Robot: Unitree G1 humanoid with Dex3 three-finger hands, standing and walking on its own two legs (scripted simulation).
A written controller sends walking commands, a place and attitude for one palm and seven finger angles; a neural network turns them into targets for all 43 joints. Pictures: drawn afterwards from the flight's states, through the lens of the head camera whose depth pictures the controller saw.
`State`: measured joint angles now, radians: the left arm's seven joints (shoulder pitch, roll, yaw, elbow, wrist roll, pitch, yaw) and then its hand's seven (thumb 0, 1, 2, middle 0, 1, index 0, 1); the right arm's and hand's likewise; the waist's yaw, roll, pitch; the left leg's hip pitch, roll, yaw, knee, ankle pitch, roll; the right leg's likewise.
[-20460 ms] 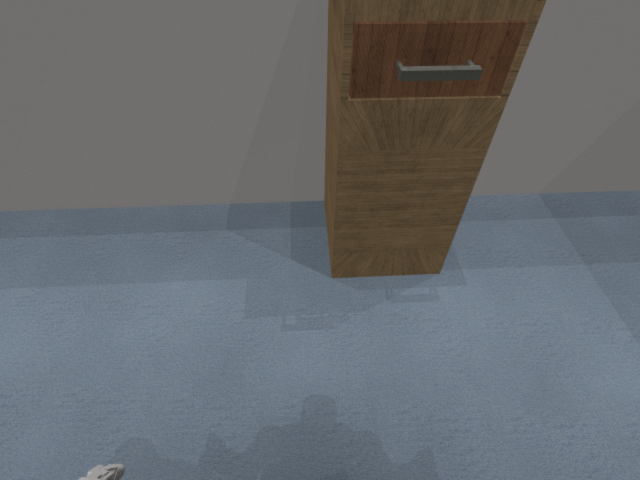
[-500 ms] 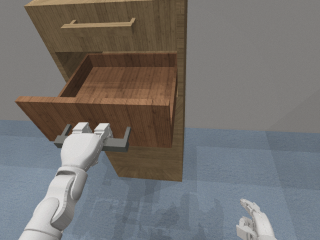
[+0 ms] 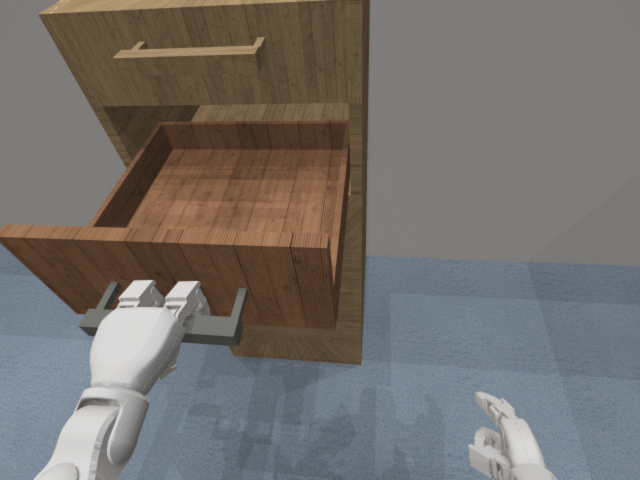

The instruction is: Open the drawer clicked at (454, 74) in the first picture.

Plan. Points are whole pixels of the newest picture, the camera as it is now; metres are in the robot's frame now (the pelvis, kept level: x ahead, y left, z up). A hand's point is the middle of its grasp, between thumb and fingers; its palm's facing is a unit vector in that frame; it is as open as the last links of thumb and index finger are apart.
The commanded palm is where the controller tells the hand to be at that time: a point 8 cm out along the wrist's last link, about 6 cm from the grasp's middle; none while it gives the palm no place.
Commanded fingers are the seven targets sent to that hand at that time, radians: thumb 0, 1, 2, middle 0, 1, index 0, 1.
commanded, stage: pull the drawer open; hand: left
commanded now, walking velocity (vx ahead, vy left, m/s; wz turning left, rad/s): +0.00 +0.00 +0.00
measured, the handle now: (169, 310) +0.28 +0.23 +0.08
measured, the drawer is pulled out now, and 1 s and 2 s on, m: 0.28 0.30 0.29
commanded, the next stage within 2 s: open the thumb to release the handle in 0.32 s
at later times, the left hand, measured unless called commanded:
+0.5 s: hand (154, 373) +0.21 +0.22 +0.06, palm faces +0.07 -0.08 -0.99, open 5.7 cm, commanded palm +0.18 +0.23 +0.12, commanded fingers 0.00 0.55 0.75 -0.38 -1.31 -0.38 -1.31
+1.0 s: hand (134, 373) +0.20 +0.25 +0.06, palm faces +0.07 -0.08 -0.99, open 13.1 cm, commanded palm +0.18 +0.23 +0.11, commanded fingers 0.00 -0.50 0.30 -0.30 -1.20 -0.30 -1.20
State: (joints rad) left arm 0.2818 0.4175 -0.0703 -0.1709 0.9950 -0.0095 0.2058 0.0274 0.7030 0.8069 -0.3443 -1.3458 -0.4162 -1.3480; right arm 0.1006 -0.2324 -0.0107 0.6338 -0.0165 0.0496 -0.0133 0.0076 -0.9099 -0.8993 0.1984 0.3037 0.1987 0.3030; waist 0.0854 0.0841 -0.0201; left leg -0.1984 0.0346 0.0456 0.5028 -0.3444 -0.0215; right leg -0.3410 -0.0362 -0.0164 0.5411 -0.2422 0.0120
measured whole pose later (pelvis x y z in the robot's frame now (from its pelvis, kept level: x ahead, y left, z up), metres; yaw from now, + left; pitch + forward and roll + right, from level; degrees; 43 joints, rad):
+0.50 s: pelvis +0.01 +0.00 -0.01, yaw +0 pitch +3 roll +0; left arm 0.45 0.43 -0.05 -0.32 1.00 0.02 0.26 -0.01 0.68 0.76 -0.34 -1.34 -0.42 -1.35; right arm 0.10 -0.25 -0.01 0.60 -0.03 0.06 -0.01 0.01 -0.91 -0.90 0.20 0.30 0.20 0.30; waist 0.09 0.08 -0.03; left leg -0.23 0.04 0.05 0.57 -0.39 -0.02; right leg -0.37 -0.03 -0.01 0.59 -0.28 0.01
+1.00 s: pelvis -0.01 +0.00 +0.00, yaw +2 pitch +1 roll +0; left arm 0.30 0.42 -0.05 -0.21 0.99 0.01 0.19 0.00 -0.37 0.35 -0.33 -1.21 -0.33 -1.21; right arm 0.08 -0.22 0.01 0.63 -0.03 0.06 -0.02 0.01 -0.91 -0.90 0.20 0.30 0.20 0.30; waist 0.12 0.08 -0.01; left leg -0.22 0.02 0.02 0.56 -0.36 -0.01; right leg -0.34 -0.05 -0.04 0.57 -0.25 0.02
